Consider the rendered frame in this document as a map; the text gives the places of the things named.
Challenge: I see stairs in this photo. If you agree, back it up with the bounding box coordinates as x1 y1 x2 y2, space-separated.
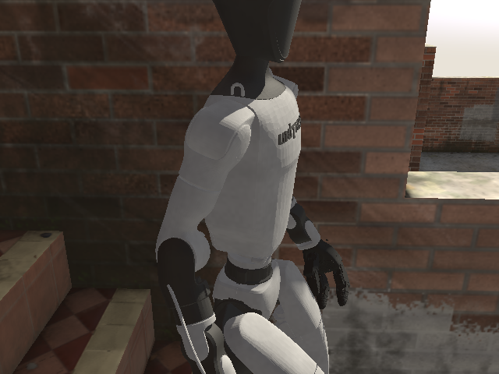
0 230 193 374

